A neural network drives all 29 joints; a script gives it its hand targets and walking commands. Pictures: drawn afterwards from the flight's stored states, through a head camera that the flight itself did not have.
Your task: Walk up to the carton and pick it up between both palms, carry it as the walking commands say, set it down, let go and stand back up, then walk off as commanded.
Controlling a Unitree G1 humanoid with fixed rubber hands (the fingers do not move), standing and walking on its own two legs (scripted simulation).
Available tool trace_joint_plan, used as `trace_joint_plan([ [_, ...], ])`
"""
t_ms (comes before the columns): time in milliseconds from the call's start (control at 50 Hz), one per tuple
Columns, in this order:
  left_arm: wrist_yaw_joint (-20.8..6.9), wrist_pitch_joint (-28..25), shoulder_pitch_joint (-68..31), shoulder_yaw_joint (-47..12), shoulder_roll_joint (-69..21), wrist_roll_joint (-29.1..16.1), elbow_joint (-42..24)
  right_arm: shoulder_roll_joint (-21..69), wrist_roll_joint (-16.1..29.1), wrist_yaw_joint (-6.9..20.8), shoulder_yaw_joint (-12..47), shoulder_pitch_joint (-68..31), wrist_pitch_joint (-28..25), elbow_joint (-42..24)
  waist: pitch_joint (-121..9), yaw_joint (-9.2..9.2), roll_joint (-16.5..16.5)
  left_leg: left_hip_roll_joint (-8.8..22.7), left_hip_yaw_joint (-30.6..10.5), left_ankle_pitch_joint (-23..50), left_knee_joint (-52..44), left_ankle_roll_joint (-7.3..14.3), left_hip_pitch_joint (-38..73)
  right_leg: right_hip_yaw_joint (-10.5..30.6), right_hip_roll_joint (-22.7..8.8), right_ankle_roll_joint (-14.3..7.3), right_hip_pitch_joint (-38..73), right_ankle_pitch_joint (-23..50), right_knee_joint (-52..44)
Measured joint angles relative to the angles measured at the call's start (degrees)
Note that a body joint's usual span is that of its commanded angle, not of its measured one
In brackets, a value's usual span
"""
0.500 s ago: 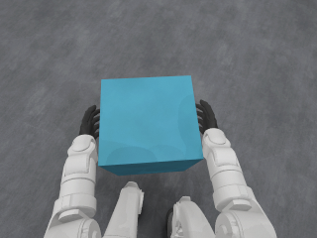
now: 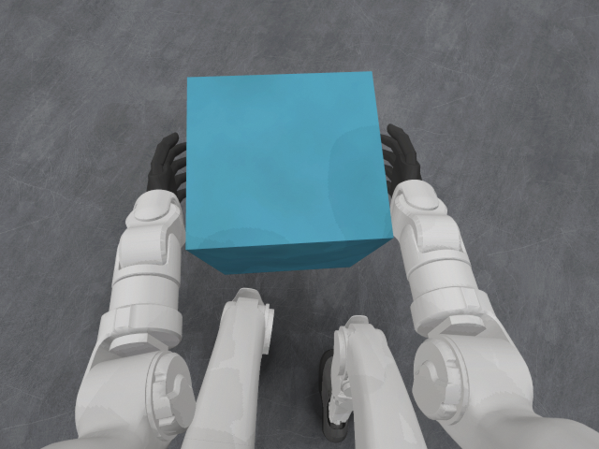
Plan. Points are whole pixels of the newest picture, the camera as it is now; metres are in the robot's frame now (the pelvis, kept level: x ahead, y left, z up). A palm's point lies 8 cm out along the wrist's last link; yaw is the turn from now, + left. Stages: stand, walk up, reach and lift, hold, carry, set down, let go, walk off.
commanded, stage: set down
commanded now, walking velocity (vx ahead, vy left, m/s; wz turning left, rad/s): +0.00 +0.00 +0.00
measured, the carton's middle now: (285, 191) +0.45 +0.08 -0.13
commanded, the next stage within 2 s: none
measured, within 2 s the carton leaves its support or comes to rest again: neither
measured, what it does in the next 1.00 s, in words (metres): lowers itself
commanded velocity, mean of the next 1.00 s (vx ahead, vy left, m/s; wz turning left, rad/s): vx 0.00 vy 0.00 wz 0.00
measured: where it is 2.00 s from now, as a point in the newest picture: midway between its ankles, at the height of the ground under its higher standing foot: (289, 388)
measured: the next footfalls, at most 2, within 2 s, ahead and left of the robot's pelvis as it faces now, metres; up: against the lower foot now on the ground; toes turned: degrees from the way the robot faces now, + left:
none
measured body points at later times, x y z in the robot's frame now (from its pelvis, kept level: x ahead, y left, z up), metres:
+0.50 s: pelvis -0.01 +0.00 -0.07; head +0.25 +0.05 +0.29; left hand +0.45 +0.24 -0.17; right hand +0.50 -0.07 -0.15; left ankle +0.14 +0.13 -0.54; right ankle +0.06 -0.10 -0.54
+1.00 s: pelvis -0.04 +0.00 -0.13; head +0.30 +0.05 +0.14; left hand +0.47 +0.24 -0.27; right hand +0.52 -0.07 -0.26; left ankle +0.14 +0.13 -0.54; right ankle +0.06 -0.10 -0.54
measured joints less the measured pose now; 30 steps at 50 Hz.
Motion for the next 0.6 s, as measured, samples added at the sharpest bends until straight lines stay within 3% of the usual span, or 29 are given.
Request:
trace_joint_plan([
  [320,1.2,0.4,-6.6,1.0,1.5,-0.6,1.9,-2.5,1.1,-0.4,-0.5,-7.8,-0.2,3.6,1.2,-0.03,-0.4,0.0,0.1,-1.3,9.4,0.3,-11.2,-0.1,0.8,0.8,-10.9,-1.9,9.6],
  [600,2.4,-0.9,-13.1,-0.5,4.2,-3.0,2.0,-5.3,3.6,-1.6,1.7,-14.0,-0.1,2.0,8.8,0.37,0.3,-0.2,-0.1,-2.0,16.9,0.0,-17.1,-0.5,1.5,1.0,-16.4,-3.4,17.5],
])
